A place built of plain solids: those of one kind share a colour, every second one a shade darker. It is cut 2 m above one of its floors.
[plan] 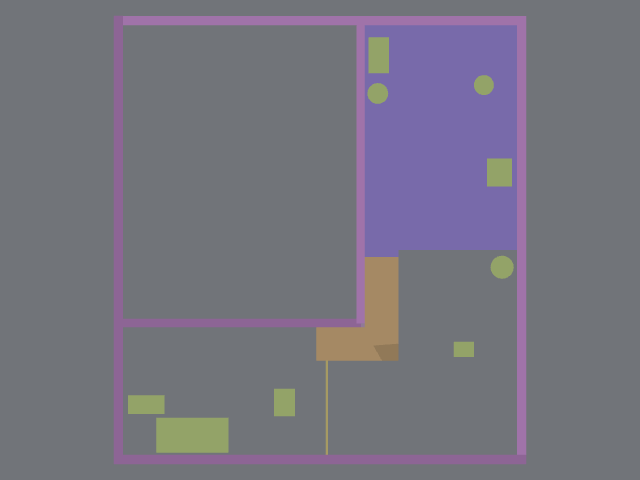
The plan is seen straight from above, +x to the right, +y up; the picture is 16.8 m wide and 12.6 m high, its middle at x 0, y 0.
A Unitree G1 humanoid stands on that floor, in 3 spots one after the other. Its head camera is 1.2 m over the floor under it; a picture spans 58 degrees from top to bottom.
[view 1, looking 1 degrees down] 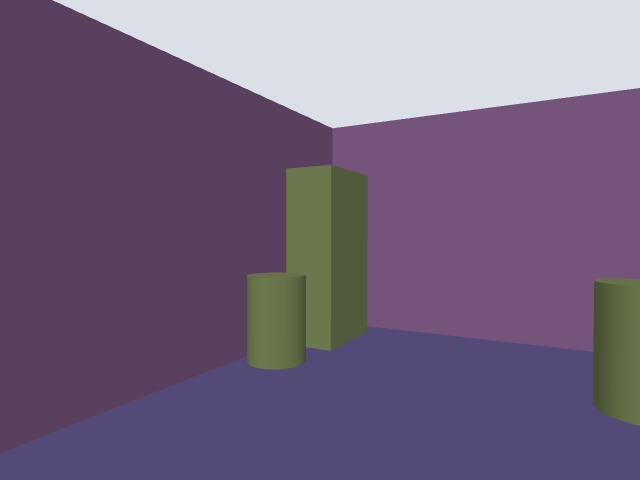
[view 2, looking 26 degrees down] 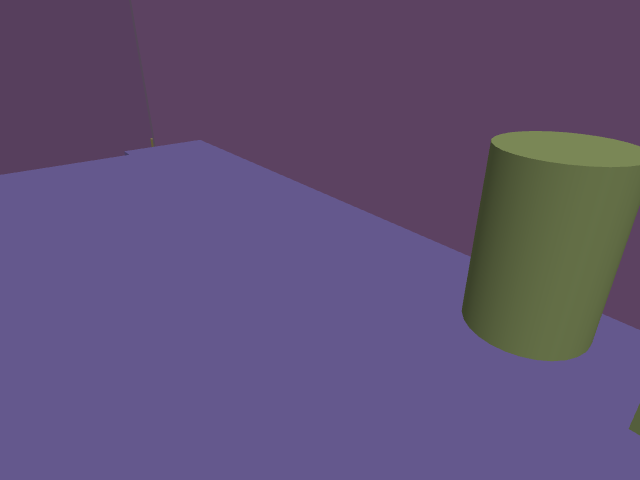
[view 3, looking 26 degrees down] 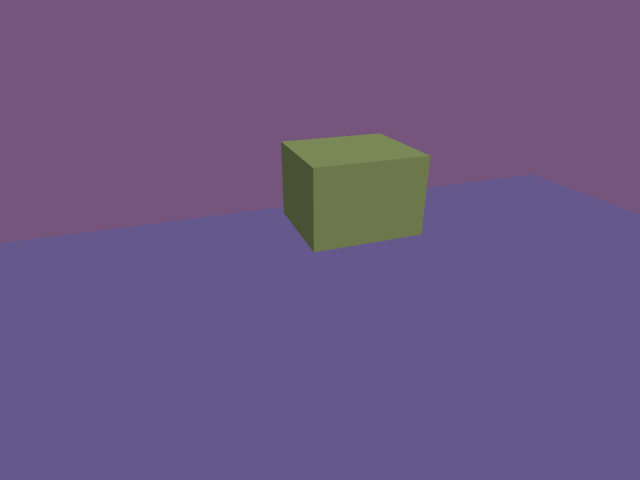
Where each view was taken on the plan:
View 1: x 3.83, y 0.51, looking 119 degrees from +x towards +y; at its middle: piece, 4.42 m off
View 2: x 3.25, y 4.55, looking -128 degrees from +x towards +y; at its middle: floor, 2.74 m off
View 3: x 2.22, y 2.89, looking -20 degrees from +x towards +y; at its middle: piece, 2.56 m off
